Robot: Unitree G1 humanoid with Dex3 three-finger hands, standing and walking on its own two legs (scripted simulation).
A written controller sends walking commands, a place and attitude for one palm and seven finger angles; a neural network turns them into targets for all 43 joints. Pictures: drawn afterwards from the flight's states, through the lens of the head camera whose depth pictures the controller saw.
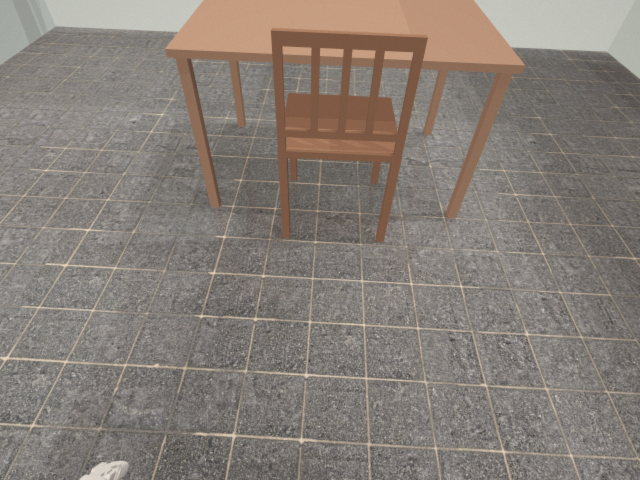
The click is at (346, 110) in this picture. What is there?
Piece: chair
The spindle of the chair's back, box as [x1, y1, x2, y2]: [338, 49, 351, 132]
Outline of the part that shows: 351,49 344,49 343,52 338,132 344,132 345,129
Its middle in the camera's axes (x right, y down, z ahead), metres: +0.07 -0.46 +1.22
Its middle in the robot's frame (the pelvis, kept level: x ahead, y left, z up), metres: +1.22 -0.02 -0.09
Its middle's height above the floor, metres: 0.67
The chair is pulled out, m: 0.00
